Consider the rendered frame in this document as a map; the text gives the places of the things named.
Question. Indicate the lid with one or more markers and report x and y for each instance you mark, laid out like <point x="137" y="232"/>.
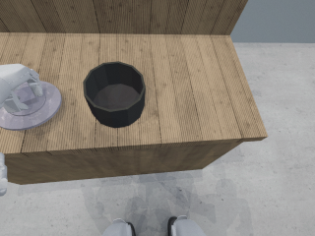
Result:
<point x="38" y="113"/>

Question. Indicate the robot left hand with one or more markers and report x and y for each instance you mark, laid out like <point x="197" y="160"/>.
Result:
<point x="15" y="75"/>

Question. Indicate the right robot thigh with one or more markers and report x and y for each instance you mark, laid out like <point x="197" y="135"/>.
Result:
<point x="186" y="227"/>

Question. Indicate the robot left forearm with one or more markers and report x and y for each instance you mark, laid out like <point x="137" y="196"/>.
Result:
<point x="5" y="91"/>

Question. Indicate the pot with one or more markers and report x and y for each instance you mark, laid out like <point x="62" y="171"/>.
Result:
<point x="115" y="93"/>

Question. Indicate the knob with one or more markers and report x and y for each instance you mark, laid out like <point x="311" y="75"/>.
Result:
<point x="26" y="95"/>

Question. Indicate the table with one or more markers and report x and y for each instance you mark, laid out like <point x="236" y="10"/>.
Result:
<point x="198" y="103"/>

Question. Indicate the robot right shin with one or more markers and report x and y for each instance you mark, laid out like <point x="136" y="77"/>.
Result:
<point x="181" y="217"/>

